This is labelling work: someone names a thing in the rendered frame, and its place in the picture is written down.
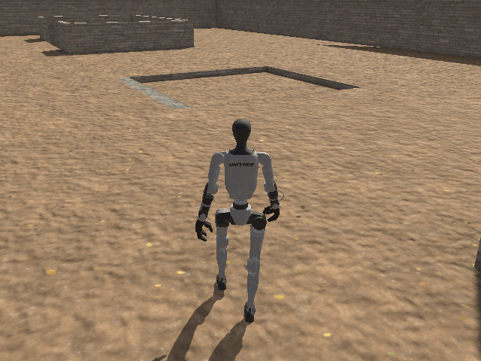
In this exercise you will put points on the right robot shin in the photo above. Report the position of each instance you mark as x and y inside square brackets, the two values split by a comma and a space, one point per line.
[252, 286]

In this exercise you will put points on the left robot forearm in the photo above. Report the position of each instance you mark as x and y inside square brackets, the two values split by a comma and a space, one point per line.
[205, 205]

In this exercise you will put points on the robot right hand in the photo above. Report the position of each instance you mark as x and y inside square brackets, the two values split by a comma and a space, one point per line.
[270, 210]

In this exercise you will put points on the right robot foot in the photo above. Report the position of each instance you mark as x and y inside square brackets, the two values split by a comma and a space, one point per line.
[249, 316]

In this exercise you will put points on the left robot upper arm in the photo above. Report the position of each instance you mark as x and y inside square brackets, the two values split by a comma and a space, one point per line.
[214, 170]

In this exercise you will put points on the right robot upper arm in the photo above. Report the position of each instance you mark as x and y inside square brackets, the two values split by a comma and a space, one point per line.
[267, 170]

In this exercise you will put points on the robot left hand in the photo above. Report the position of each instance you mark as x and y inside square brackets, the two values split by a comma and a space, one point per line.
[200, 232]

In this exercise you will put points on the right robot forearm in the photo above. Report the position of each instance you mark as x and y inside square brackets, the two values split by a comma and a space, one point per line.
[273, 198]

